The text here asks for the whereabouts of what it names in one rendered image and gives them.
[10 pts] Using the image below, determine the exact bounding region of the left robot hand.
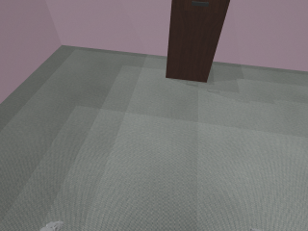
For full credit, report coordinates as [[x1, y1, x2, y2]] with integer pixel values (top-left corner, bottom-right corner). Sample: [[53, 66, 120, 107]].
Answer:
[[39, 221, 64, 231]]

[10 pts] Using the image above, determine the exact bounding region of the cabinet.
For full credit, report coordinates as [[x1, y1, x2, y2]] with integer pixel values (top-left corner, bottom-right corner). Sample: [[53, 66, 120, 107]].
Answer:
[[166, 0, 230, 83]]

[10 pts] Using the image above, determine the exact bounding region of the drawer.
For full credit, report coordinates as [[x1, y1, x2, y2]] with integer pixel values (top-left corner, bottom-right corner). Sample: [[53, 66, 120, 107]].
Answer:
[[174, 0, 227, 13]]

